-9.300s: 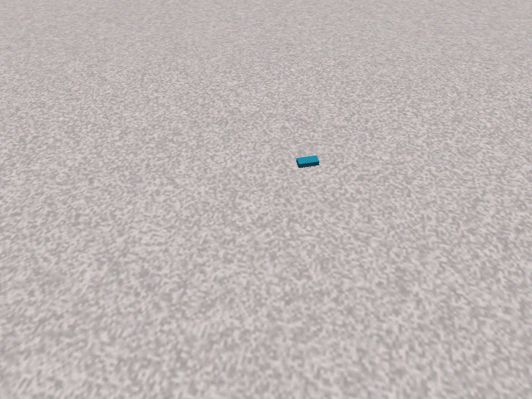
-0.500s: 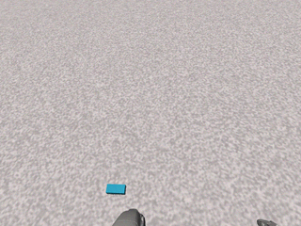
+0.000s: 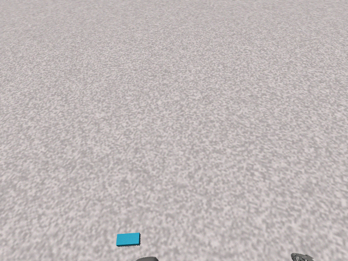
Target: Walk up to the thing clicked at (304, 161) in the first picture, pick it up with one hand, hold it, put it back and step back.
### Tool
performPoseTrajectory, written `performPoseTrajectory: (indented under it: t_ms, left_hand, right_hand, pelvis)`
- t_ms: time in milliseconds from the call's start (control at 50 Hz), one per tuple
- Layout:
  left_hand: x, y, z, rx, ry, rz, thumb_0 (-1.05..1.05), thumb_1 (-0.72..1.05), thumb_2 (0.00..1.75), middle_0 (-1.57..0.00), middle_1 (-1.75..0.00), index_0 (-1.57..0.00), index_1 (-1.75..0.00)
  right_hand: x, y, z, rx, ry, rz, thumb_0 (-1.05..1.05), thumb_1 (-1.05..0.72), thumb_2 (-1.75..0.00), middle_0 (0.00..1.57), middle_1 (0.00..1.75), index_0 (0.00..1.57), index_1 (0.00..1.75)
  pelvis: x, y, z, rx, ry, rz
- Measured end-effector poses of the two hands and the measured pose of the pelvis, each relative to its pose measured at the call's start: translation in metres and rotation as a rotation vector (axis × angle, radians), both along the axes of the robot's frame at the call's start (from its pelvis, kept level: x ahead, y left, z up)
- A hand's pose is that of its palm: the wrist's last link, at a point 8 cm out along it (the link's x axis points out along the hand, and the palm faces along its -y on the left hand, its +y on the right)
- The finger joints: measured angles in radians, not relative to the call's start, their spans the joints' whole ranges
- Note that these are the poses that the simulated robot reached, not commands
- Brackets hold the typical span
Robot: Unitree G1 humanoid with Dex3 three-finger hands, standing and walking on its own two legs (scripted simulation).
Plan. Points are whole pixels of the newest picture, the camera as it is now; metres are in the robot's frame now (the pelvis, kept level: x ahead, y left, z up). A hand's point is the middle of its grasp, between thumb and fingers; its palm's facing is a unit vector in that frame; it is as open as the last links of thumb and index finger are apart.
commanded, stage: walk up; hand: left
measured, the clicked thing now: (128, 239) +0.33 +0.29 -0.74
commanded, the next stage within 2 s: none
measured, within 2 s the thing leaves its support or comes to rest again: neither
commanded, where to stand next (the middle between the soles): -0.04 +0.01 m, yaw +2 degrees
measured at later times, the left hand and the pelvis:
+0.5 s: hand out of the picture +0.11 +0.24 -0.13, palm faces -0.06 -0.94 -0.34, open 7.4 cm; pelvis +0.01 -0.01 +0.02, yaw -1 degrees
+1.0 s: hand out of the picture -0.02 +0.26 -0.13, palm faces -0.06 -0.88 -0.47, open 7.4 cm; pelvis -0.06 -0.02 +0.00, yaw -2 degrees
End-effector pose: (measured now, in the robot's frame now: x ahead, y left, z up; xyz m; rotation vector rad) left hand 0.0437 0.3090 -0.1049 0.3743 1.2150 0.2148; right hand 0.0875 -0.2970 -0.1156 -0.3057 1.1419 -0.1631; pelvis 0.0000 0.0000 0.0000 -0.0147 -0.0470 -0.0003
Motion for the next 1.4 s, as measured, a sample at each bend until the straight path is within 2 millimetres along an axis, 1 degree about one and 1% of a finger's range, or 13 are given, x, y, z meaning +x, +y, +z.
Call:
performPoseTrajectory:
  t_ms: [120, 240, 460, 600, 760, 820, 900, 980, 1040, 1140, 1260, 1320, 1400]
  left_hand:
    - [0.03, -0.003, 0.004, -0.02, -0.024, -0.027, 0.0, 0.9, 0.9, -0.2, -0.3, -0.2, -0.3]
    - [0.053, -0.011, 0.006, -0.039, -0.043, -0.039, 0.0, 0.9, 0.9, -0.2, -0.3, -0.2, -0.3]
    - [0.067, -0.024, 0.01, -0.058, -0.046, -0.048, 0.0, 0.9, 0.9, -0.2, -0.3, -0.2, -0.3]
    - [0.061, -0.023, 0.01, -0.057, -0.022, -0.031, 0.0, 0.9, 0.9, -0.2, -0.3, -0.2, -0.3]
    - [0.042, -0.002, 0.005, 0.023, 0.002, -0.017, 0.0, 0.9, 0.9, -0.2, -0.3, -0.2, -0.3]
    - [0.021, 0.002, 0.003, 0.062, 0.019, -0.009, 0.0, 0.9, 0.9, -0.2, -0.3, -0.2, -0.3]
    - [-0.024, -0.002, 0.003, 0.097, 0.062, 0.011, 0.0, 0.9, 0.9, -0.2, -0.3, -0.2, -0.3]
    - [-0.064, -0.009, 0.014, 0.096, 0.124, 0.03, 0.0, 0.9, 0.9, -0.2, -0.3, -0.2, -0.3]
    - [-0.076, -0.012, 0.02, 0.076, 0.113, 0.053, 0.0, 0.9, 0.9, -0.2, -0.3, -0.2, -0.3]
    - [-0.074, -0.007, 0.02, 0.014, 0.01, 0.087, 0.0, 0.9, 0.9, -0.21, -0.3, -0.2, -0.3]
    - [-0.07, 0.015, -0.002, -0.035, 0.026, 0.09, 0.0, 0.9, 0.9, -0.2, -0.3, -0.2, -0.3]
    - [-0.053, 0.016, -0.005, -0.057, 0.034, 0.073, 0.0, 0.9, 0.9, -0.2, -0.3, -0.2, -0.3]
    - [-0.018, 0.014, -0.002, -0.074, -0.021, 0.036, 0.01, 0.9, 0.9, -0.2, -0.3, -0.2, -0.3]
  right_hand:
    - [-0.009, 0.006, 0.005, 0.011, 0.059, -0.013, 0.01, -0.9, -0.9, 0.21, 0.3, 0.21, 0.3]
    - [-0.005, 0.001, 0.012, 0.0, 0.062, -0.03, 0.01, -0.9, -0.9, 0.21, 0.3, 0.21, 0.3]
    - [0.009, -0.012, 0.022, -0.018, 0.023, -0.057, 0.01, -0.9, -0.9, 0.21, 0.3, 0.21, 0.3]
    - [0.005, -0.012, 0.022, -0.016, 0.046, -0.063, 0.01, -0.9, -0.9, 0.21, 0.3, 0.21, 0.29]
    - [-0.012, -0.023, 0.007, -0.027, 0.087, -0.072, 0.01, -0.9, -0.9, 0.21, 0.3, 0.21, 0.3]
    - [-0.017, -0.03, -0.003, -0.023, 0.072, -0.067, 0.01, -0.9, -0.9, 0.21, 0.3, 0.21, 0.3]
    - [-0.017, -0.037, -0.018, -0.01, 0.03, -0.06, 0.01, -0.9, -0.9, 0.21, 0.3, 0.21, 0.3]
    - [-0.025, -0.03, -0.016, 0.017, 0.019, -0.046, 0.01, -0.91, -0.9, 0.2, 0.3, 0.2, 0.29]
    - [-0.042, -0.023, -0.014, 0.03, 0.053, -0.026, 0.01, -0.91, -0.9, 0.2, 0.3, 0.2, 0.29]
    - [-0.067, -0.016, -0.002, 0.008, 0.149, 0.035, 0.01, -0.9, -0.9, 0.21, 0.3, 0.21, 0.29]
    - [-0.063, -0.011, 0.02, -0.085, 0.057, 0.032, 0.01, -0.9, -0.9, 0.21, 0.3, 0.21, 0.3]
    - [-0.067, -0.013, 0.036, -0.109, 0.024, 0.005, 0.01, -0.9, -0.9, 0.21, 0.3, 0.21, 0.3]
    - [-0.07, -0.024, 0.048, -0.147, 0.028, -0.015, 0.01, -0.9, -0.9, 0.21, 0.31, 0.21, 0.3]
  pelvis:
    - [0.006, 0.0, 0.008, 0.006, 0.013, -0.005]
    - [0.012, -0.002, 0.015, 0.01, 0.013, -0.012]
    - [0.014, -0.006, 0.021, 0.01, 0.002, -0.016]
    - [0.013, -0.006, 0.022, 0.01, 0.006, -0.019]
    - [-0.021, -0.007, 0.009, 0.031, 0.011, -0.026]
    - [-0.034, -0.013, 0.0, 0.037, 0.007, -0.03]
    - [-0.048, -0.021, -0.01, 0.032, 0.004, -0.036]
    - [-0.057, -0.02, -0.001, 0.048, 0.009, -0.043]
    - [-0.058, -0.018, 0.006, 0.038, 0.021, -0.016]
    - [-0.049, -0.01, 0.012, 0.042, 0.03, 0.037]
    - [-0.039, 0.007, 0.005, 0.064, 0.005, 0.037]
    - [-0.028, 0.007, 0.01, 0.043, 0.002, 0.057]
    - [-0.013, 0.003, 0.013, 0.038, -0.015, 0.044]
